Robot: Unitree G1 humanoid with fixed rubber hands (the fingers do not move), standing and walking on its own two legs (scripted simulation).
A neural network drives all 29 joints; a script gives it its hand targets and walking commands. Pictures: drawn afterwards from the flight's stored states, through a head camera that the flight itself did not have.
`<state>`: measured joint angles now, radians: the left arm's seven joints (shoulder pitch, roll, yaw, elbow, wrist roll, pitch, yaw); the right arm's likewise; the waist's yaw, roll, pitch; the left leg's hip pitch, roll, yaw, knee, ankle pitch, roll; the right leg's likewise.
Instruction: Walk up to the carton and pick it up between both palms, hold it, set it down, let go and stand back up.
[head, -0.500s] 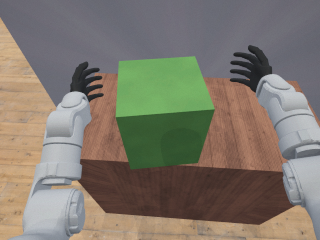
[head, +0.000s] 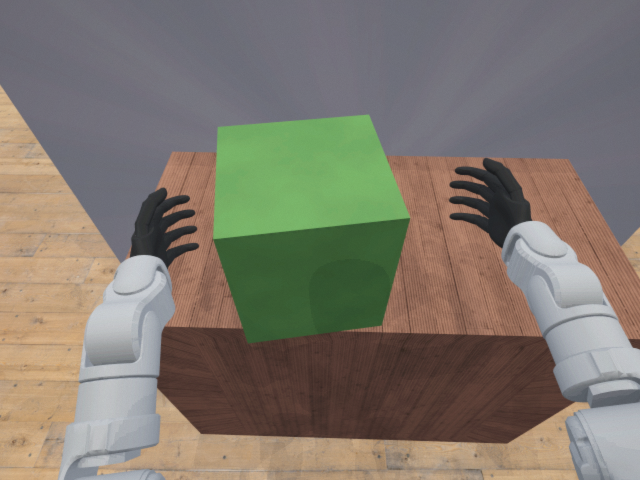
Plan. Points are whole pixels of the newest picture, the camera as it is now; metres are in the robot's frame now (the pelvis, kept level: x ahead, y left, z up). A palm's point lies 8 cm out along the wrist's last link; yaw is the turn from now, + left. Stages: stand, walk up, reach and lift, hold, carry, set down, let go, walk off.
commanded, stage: set down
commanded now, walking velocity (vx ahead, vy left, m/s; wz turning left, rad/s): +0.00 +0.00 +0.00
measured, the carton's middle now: (305, 233) +0.45 +0.06 +0.04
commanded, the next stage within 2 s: none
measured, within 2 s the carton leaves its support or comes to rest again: neither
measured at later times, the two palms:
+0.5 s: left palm (165, 317) +0.29 +0.22 +0.07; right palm (527, 300) +0.33 -0.21 +0.07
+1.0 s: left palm (173, 377) +0.24 +0.21 +0.00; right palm (526, 380) +0.26 -0.21 +0.01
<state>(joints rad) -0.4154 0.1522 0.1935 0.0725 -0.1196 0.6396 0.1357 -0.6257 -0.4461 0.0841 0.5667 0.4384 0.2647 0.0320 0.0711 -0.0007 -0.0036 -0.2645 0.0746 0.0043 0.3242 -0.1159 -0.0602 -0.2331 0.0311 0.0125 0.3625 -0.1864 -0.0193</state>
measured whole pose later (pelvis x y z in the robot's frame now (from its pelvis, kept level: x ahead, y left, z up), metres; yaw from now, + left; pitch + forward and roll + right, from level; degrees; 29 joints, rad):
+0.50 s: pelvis +0.00 +0.00 +0.00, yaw -1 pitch +2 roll +0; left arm -0.09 0.08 0.12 0.02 -0.08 0.36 0.16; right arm -0.24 -0.40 0.05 0.38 0.38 0.06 0.09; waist 0.06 -0.01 0.01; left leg -0.21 0.07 0.03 0.29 -0.11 -0.05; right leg -0.20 0.03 0.04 0.36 -0.19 -0.02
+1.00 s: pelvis +0.01 +0.01 +0.00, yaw -2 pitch +0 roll +1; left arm 0.12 0.05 0.04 0.19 -0.04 0.03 0.18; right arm 0.03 -0.34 0.07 0.46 0.32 -0.19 0.13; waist 0.06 -0.03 0.04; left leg -0.16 0.06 0.04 0.31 -0.14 -0.05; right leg -0.15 0.02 0.05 0.37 -0.21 -0.01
